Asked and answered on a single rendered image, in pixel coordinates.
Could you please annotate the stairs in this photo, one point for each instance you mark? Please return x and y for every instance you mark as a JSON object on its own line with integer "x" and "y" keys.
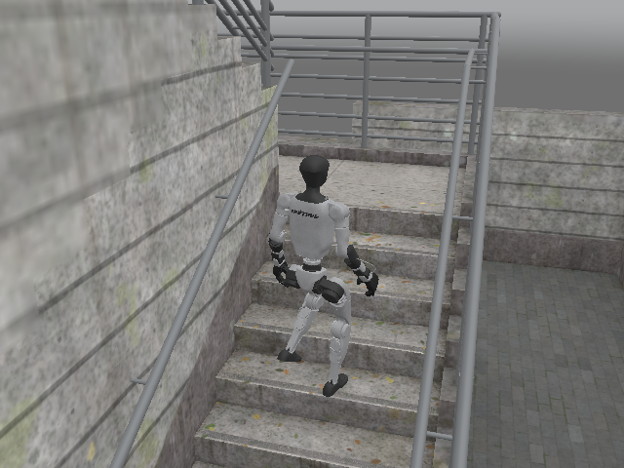
{"x": 273, "y": 414}

